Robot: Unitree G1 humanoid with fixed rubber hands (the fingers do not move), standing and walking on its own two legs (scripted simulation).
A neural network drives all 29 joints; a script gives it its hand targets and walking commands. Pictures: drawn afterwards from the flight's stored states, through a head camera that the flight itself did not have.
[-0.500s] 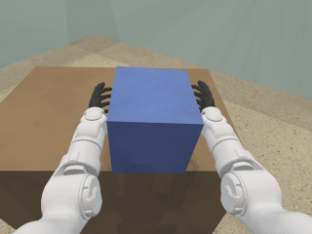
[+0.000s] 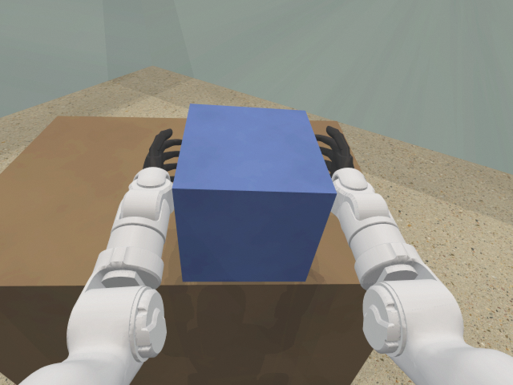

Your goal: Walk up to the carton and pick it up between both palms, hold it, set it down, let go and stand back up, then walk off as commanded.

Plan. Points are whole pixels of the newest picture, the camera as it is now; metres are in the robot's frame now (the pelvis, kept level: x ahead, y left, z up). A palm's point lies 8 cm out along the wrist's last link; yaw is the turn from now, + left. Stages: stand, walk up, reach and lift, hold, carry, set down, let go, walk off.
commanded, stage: reach and lift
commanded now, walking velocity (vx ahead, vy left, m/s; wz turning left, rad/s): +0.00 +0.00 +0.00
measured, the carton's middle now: (247, 191) +0.40 +0.04 +0.13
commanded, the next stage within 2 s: hold in 1.04 s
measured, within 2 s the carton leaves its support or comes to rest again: neither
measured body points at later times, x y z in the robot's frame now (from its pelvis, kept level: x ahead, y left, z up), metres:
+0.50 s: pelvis +0.00 +0.00 +0.00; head -0.05 +0.02 +0.45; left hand +0.41 +0.19 +0.19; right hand +0.42 -0.11 +0.19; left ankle +0.05 +0.13 -0.74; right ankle +0.02 -0.12 -0.74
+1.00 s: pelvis +0.00 +0.00 +0.00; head -0.06 +0.02 +0.45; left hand +0.40 +0.19 +0.20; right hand +0.41 -0.11 +0.21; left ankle +0.05 +0.13 -0.74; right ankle +0.02 -0.12 -0.74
